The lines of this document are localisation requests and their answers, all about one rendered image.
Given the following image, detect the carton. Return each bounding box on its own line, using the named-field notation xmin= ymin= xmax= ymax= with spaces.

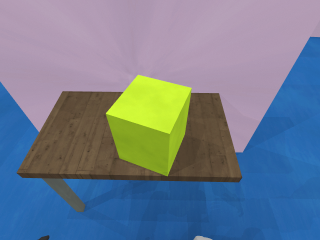
xmin=106 ymin=75 xmax=192 ymax=176

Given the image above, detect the table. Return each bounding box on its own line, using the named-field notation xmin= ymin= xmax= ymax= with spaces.
xmin=16 ymin=91 xmax=242 ymax=212

